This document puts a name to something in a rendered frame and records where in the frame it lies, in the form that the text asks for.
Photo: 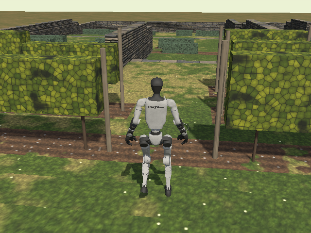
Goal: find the robot right shin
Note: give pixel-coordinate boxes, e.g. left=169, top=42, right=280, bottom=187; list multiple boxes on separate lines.
left=165, top=157, right=172, bottom=190

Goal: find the right robot forearm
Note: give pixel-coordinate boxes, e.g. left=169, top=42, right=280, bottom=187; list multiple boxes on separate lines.
left=177, top=118, right=187, bottom=136

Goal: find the robot right foot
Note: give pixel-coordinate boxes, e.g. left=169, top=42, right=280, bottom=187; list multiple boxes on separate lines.
left=165, top=185, right=172, bottom=197

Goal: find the left robot forearm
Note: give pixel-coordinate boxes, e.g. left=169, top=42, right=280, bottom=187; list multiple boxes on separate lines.
left=127, top=117, right=137, bottom=137

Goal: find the right robot upper arm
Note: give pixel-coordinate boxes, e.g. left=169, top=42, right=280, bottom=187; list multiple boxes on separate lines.
left=167, top=99, right=181, bottom=125

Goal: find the left robot upper arm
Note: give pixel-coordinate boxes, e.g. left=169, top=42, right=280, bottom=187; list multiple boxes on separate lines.
left=132, top=98, right=146, bottom=125

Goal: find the robot right hand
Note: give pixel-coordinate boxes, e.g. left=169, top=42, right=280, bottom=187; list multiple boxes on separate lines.
left=177, top=134, right=188, bottom=145

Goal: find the robot left hand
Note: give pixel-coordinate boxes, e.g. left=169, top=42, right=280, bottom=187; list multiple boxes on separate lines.
left=125, top=135, right=137, bottom=146

